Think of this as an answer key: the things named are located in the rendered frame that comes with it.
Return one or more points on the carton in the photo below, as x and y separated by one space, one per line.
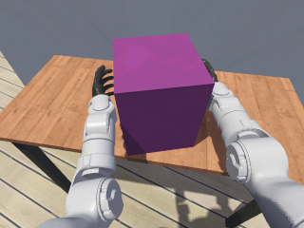
162 89

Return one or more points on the robot right upper arm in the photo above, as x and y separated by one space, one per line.
260 164

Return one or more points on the robot left forearm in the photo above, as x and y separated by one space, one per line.
99 139

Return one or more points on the right robot hand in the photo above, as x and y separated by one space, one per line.
210 70

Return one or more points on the robot right forearm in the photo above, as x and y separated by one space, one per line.
232 119

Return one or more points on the table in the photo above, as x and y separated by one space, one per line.
51 111

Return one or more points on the robot left upper arm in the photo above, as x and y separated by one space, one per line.
90 204

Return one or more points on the left robot hand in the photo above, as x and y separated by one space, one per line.
98 87

